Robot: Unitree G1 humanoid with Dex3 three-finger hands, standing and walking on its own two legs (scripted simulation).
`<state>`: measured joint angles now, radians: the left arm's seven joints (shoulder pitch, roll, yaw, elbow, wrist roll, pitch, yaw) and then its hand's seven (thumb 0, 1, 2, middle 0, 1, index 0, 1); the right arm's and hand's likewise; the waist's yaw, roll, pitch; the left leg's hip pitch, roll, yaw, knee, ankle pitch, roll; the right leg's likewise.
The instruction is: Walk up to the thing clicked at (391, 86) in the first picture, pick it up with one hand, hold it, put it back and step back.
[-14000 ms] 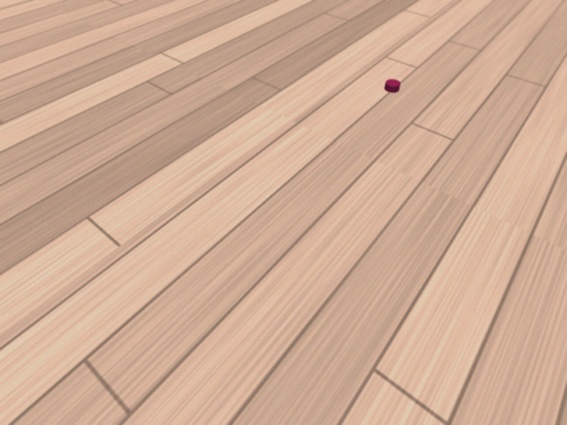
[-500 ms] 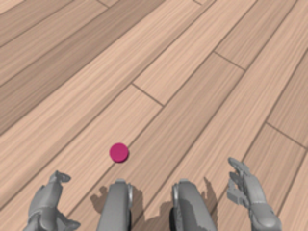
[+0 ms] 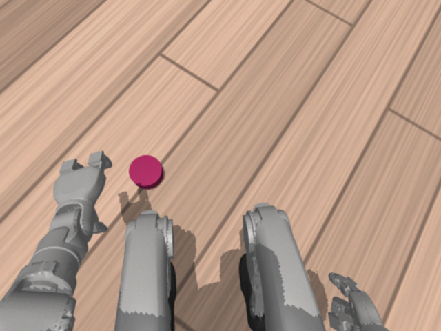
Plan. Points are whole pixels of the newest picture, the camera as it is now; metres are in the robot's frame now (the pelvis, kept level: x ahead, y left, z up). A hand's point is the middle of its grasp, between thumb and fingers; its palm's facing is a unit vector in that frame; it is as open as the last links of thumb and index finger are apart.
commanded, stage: rise first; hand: left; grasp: from above
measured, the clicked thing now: (146, 172) +0.49 +0.18 -0.40
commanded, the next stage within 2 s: approach in 1.24 s
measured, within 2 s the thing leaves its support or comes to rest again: neither
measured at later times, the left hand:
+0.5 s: hand (111, 186) +0.41 +0.23 -0.23, palm faces -0.46 -0.01 -0.89, open 14.3 cm
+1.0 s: hand (120, 180) +0.43 +0.22 -0.26, palm faces -0.46 -0.02 -0.89, open 14.2 cm
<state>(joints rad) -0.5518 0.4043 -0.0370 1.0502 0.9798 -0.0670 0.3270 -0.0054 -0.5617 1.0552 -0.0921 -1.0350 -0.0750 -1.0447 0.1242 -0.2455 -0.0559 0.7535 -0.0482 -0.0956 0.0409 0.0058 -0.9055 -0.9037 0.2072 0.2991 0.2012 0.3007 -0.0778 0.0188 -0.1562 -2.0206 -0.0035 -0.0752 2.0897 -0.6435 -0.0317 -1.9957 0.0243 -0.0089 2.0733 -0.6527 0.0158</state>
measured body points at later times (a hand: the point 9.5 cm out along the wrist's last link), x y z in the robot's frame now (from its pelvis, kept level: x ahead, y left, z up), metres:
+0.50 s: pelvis +0.00 +0.01 -0.06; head +0.21 +0.04 +0.34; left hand +0.43 +0.23 -0.18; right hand +0.09 -0.26 -0.19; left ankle +0.10 +0.13 -0.39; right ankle +0.10 -0.12 -0.39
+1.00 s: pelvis +0.01 +0.00 -0.08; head +0.24 +0.03 +0.31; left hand +0.45 +0.22 -0.21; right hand +0.07 -0.27 -0.20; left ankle +0.10 +0.13 -0.39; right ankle +0.10 -0.12 -0.39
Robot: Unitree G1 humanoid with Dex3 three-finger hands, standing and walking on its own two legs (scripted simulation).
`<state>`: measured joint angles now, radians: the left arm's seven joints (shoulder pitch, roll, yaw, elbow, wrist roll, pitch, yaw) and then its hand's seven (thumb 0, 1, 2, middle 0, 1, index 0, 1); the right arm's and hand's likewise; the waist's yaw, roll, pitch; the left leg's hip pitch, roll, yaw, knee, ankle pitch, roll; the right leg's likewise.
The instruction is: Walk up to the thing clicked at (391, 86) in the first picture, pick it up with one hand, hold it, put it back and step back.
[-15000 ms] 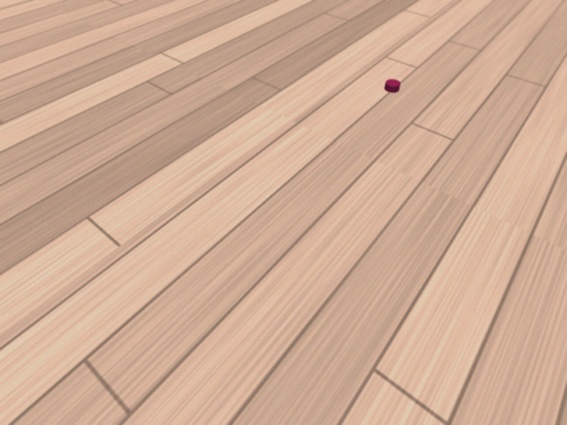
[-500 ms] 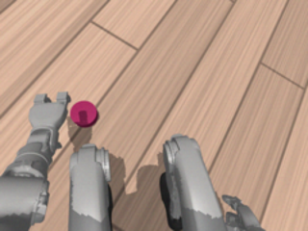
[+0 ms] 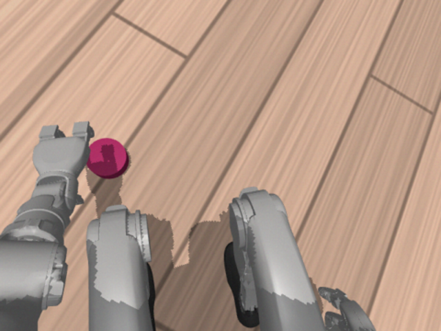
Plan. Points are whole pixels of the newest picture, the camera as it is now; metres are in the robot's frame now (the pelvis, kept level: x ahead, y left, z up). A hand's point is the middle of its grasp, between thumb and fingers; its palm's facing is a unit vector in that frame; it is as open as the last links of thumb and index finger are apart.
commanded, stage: rise first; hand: left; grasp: from above
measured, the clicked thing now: (107, 158) +0.47 +0.20 -0.33
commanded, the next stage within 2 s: approach in 0.24 s
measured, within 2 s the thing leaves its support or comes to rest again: neither
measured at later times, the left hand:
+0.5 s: hand (82, 166) +0.43 +0.22 -0.20, palm faces -0.47 -0.03 -0.88, open 13.9 cm
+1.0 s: hand (92, 153) +0.47 +0.21 -0.24, palm faces -0.49 -0.06 -0.87, open 13.6 cm
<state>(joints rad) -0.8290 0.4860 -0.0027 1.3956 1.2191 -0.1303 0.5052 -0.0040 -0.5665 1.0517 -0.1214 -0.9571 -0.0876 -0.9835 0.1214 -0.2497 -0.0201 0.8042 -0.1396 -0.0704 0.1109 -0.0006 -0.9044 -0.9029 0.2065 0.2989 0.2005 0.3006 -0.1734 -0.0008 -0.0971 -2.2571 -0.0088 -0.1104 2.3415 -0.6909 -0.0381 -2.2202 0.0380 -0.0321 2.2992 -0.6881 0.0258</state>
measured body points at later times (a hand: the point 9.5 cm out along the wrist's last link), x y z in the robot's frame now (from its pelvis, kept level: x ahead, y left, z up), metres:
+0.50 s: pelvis +0.00 +0.00 -0.02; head +0.23 +0.03 +0.37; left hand +0.45 +0.22 -0.15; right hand +0.06 -0.28 -0.14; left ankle +0.08 +0.13 -0.31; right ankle +0.09 -0.12 -0.31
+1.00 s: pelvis +0.01 +0.00 -0.03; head +0.27 +0.03 +0.33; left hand +0.49 +0.21 -0.19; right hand +0.00 -0.25 -0.14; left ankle +0.08 +0.13 -0.31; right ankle +0.09 -0.12 -0.31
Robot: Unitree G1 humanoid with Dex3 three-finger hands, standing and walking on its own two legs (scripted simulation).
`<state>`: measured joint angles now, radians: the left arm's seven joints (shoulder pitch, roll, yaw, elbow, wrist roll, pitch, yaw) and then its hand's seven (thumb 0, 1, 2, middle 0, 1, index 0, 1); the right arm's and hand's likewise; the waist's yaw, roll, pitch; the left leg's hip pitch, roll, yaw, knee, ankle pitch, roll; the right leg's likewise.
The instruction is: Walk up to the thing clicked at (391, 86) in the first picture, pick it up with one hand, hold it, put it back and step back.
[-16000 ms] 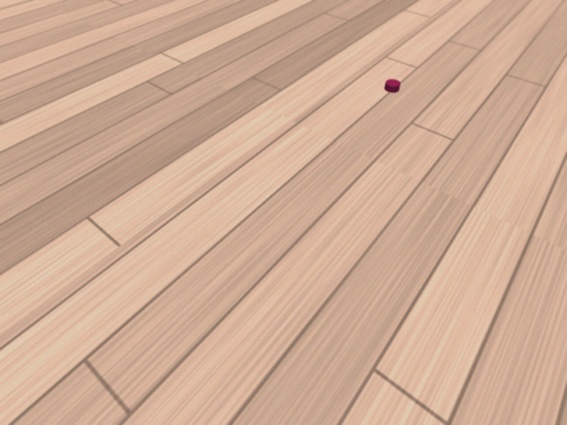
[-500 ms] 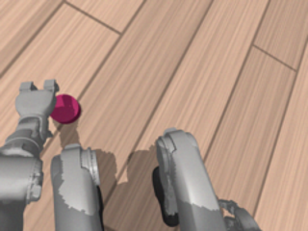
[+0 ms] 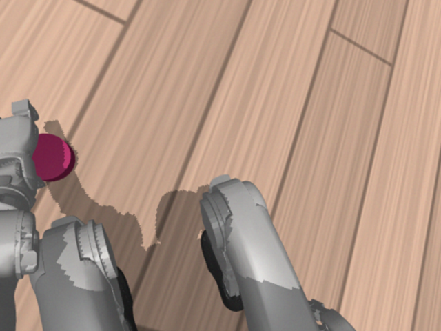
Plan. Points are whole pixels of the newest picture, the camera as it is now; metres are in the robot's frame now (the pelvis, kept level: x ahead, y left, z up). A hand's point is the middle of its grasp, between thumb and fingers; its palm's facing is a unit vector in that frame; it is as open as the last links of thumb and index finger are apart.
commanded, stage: rest palm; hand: left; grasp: from above
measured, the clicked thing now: (48, 158) +0.45 +0.22 -0.30
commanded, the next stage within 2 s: close in 1.14 s
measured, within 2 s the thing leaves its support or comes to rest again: neither
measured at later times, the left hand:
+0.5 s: hand (40, 155) +0.45 +0.22 -0.25, palm faces -0.42 -0.09 -0.90, open 13.5 cm
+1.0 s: hand (38, 160) +0.44 +0.23 -0.26, palm faces -0.42 -0.08 -0.90, open 12.9 cm
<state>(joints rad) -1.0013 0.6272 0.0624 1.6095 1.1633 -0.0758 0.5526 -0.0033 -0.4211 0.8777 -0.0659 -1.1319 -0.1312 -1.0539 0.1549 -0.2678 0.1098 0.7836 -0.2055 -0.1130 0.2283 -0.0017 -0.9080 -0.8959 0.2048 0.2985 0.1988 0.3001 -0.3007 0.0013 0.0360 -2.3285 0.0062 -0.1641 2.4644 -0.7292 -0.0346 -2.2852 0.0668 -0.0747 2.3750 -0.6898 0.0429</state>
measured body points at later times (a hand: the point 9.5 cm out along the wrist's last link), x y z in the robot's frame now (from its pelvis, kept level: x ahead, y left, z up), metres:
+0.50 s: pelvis +0.00 +0.01 -0.01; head +0.27 +0.08 +0.34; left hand +0.47 +0.23 -0.20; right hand +0.02 -0.26 -0.09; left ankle +0.06 +0.13 -0.28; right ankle +0.10 -0.12 -0.28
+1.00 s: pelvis -0.01 +0.01 -0.01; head +0.27 +0.10 +0.33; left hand +0.46 +0.23 -0.21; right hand +0.01 -0.24 -0.08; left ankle +0.06 +0.13 -0.28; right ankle +0.10 -0.12 -0.28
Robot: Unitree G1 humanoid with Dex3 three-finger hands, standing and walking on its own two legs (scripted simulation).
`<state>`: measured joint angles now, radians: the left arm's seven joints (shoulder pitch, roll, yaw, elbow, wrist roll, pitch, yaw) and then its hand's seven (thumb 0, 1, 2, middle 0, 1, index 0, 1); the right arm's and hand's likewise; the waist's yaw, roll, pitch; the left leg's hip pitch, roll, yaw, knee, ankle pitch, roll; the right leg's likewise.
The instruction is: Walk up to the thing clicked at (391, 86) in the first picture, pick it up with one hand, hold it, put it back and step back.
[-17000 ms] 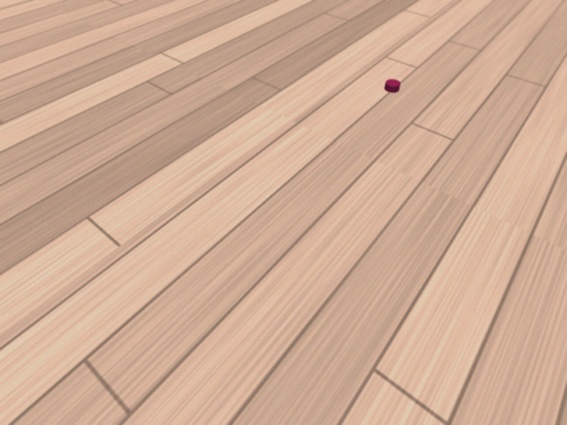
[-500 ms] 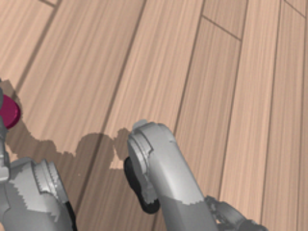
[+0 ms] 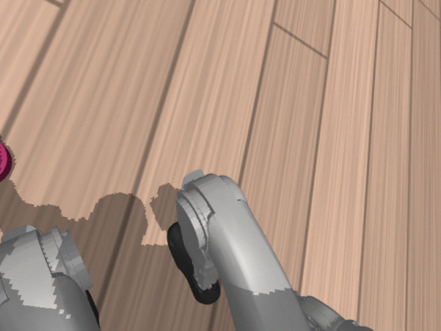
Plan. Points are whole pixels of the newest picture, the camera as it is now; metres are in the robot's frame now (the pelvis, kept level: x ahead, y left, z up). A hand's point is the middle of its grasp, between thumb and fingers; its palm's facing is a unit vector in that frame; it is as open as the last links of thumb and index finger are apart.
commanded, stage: rest palm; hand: left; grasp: from above
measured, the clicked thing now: out of the picture +0.44 +0.26 -0.29
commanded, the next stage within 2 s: close in 0.14 s
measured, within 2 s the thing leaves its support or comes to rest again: neither
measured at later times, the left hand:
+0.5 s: hand out of the picture +0.43 +0.26 -0.25, palm faces -0.42 -0.11 -0.90, open 13.1 cm
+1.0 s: hand out of the picture +0.43 +0.26 -0.25, palm faces -0.44 -0.11 -0.89, open 13.2 cm
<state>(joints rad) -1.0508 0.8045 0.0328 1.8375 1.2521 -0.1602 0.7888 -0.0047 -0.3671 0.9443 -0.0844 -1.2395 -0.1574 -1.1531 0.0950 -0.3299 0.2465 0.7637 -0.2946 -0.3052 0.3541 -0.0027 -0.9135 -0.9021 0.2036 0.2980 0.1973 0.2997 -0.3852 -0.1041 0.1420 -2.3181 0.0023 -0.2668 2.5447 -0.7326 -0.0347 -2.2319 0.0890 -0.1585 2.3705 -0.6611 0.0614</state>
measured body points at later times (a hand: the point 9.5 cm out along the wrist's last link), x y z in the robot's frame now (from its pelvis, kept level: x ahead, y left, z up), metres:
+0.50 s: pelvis +0.00 +0.00 +0.01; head +0.27 +0.12 +0.34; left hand +0.44 +0.27 -0.20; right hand +0.06 -0.25 -0.06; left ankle +0.06 +0.13 -0.27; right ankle +0.11 -0.12 -0.27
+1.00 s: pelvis +0.00 +0.00 +0.01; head +0.27 +0.12 +0.35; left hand +0.45 +0.26 -0.20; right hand +0.04 -0.25 -0.05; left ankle +0.06 +0.13 -0.27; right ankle +0.11 -0.12 -0.27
